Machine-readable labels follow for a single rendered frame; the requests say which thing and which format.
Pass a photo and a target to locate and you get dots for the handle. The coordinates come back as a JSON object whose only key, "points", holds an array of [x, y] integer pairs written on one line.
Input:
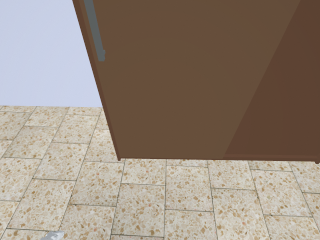
{"points": [[89, 5]]}

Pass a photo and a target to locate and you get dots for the wardrobe door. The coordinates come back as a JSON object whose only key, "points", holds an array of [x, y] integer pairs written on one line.
{"points": [[179, 75], [283, 117]]}

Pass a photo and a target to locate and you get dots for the robot left hand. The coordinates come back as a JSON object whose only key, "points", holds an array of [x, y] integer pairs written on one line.
{"points": [[57, 235]]}

